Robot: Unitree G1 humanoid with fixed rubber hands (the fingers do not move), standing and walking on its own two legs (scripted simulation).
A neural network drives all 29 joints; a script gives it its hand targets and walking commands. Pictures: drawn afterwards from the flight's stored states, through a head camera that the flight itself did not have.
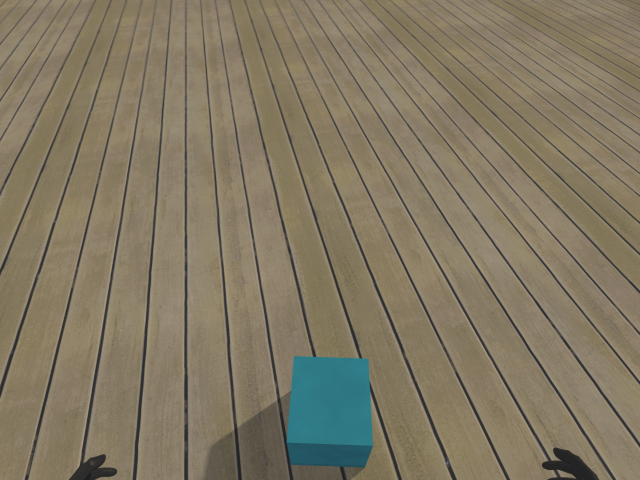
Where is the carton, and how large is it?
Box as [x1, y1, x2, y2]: [287, 356, 372, 467]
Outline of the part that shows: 294,356 287,432 287,446 291,464 364,467 372,446 367,359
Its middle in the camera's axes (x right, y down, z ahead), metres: +0.02 +0.49 +1.10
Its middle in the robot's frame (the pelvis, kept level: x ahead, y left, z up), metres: +0.44 -0.01 -0.67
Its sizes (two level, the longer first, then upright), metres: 0.224 0.210 0.215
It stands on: the floor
